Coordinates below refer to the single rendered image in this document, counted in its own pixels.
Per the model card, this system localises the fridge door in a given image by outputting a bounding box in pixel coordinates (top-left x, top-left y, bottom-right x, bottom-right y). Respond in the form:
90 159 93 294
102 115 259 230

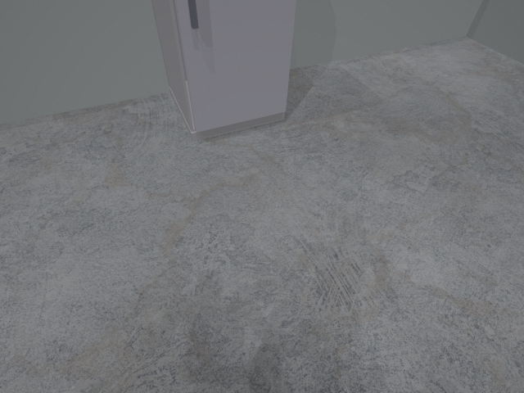
174 0 296 132

